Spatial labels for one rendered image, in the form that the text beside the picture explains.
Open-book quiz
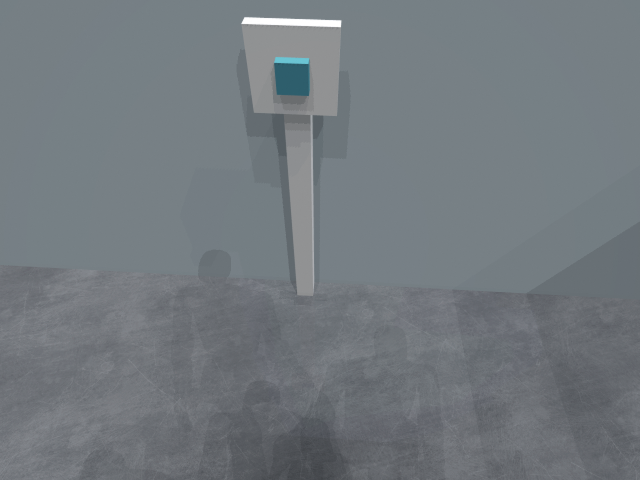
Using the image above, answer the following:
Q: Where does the panel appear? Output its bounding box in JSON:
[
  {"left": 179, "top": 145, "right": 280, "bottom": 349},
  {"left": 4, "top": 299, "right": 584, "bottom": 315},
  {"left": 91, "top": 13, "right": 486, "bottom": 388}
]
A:
[{"left": 241, "top": 17, "right": 341, "bottom": 296}]

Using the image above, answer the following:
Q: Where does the button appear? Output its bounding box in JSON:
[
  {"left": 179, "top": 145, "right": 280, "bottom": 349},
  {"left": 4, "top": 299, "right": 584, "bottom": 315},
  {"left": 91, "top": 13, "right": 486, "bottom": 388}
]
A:
[{"left": 274, "top": 57, "right": 310, "bottom": 96}]

